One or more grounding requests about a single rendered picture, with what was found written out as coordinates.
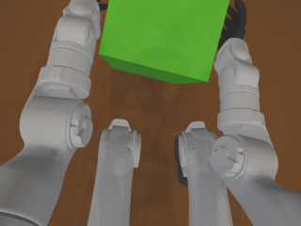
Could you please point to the robot left shin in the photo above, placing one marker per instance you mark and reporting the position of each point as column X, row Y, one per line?
column 106, row 134

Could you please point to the left robot hand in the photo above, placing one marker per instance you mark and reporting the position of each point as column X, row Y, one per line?
column 102, row 6

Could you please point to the robot right upper arm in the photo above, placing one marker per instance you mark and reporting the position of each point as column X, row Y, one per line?
column 248, row 167

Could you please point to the right robot hand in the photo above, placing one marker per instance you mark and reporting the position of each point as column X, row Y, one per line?
column 235, row 26

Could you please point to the robot right forearm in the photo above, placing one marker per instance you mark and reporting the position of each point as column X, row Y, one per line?
column 239, row 95

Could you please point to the robot right foot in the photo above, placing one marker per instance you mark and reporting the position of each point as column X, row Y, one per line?
column 183, row 180

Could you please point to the robot left upper arm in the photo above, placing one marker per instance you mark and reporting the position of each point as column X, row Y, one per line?
column 52, row 129

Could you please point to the robot left forearm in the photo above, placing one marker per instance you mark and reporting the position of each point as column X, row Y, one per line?
column 71, row 54

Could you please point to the carton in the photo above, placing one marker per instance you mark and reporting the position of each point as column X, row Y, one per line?
column 169, row 40

